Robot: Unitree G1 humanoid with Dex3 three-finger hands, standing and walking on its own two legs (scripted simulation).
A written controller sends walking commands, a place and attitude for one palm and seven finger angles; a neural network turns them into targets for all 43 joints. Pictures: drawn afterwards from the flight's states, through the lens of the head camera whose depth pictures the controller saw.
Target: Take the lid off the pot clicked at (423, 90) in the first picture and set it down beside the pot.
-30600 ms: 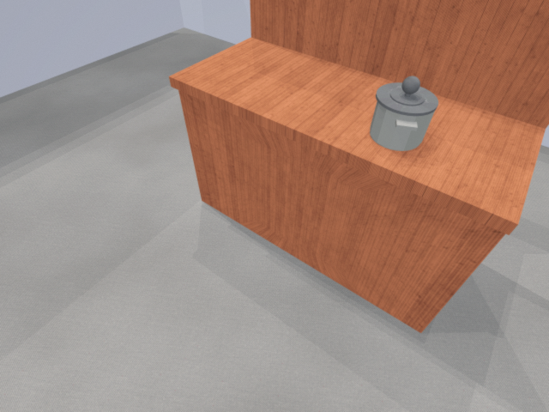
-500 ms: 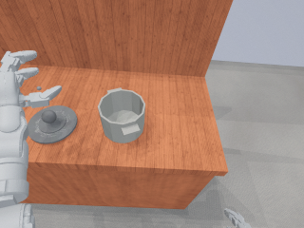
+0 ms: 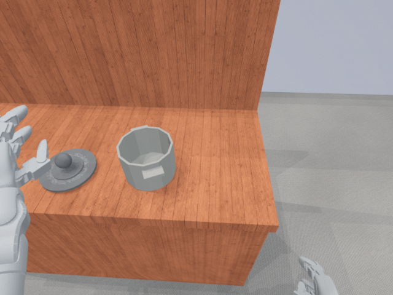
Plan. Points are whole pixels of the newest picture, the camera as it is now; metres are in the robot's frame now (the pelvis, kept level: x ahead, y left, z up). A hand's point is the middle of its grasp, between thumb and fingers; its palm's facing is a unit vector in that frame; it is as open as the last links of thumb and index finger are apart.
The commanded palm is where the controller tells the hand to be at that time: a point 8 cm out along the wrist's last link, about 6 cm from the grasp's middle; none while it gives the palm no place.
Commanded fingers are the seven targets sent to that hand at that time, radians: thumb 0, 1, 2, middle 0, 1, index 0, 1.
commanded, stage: draw the hand back to the body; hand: left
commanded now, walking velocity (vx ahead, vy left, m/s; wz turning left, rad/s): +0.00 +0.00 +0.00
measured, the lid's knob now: (63, 160) +0.46 +0.43 -0.04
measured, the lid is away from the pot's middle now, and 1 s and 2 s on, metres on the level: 0.25 0.25 0.25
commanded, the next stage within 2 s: step back with the hand held close in 0.92 s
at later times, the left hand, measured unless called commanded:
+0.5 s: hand (44, 211) +0.20 +0.25 +0.16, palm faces +0.46 -0.83 -0.32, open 7.4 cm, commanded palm +0.14 +0.28 +0.17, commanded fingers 0.00 0.90 0.90 -0.20 -0.30 -0.20 -0.30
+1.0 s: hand (31, 246) +0.15 +0.24 +0.15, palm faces +0.39 -0.85 -0.36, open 7.4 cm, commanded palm +0.10 +0.29 +0.17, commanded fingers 0.00 0.90 0.90 -0.20 -0.30 -0.20 -0.30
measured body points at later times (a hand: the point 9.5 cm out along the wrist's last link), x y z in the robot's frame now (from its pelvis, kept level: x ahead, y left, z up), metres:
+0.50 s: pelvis -0.03 -0.02 +0.00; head -0.05 -0.05 +0.45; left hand +0.17 +0.29 +0.17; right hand +0.16 -0.25 -0.09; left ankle -0.03 +0.11 -0.74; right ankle -0.02 -0.09 -0.74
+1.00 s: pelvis -0.03 +0.01 +0.00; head -0.06 -0.01 +0.45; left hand +0.12 +0.29 +0.17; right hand +0.17 -0.20 -0.07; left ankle -0.03 +0.11 -0.74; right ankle -0.02 -0.09 -0.74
